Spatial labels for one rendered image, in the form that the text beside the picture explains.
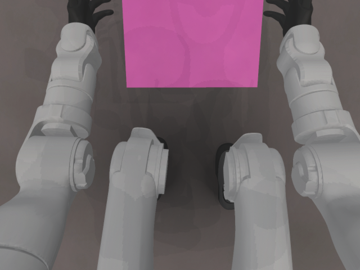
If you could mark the robot left forearm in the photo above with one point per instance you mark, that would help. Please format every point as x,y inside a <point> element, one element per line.
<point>71,87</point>

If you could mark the carton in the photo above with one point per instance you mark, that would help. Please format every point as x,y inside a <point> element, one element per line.
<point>192,43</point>

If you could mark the left robot hand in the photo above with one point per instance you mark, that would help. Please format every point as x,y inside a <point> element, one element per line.
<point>82,11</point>

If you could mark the robot right thigh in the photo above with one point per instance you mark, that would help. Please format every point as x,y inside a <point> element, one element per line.
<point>262,235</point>

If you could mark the robot right shin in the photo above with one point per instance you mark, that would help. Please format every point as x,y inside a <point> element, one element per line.
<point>278,163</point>

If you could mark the robot right upper arm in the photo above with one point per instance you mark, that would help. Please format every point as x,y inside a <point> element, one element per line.
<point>329,174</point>

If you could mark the robot left upper arm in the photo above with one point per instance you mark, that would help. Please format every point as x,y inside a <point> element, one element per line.
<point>51,171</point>

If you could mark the robot right forearm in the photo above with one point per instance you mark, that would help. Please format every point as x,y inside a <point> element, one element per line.
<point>311,91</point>

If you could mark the right robot hand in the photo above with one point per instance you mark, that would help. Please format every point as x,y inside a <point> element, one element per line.
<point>297,12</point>

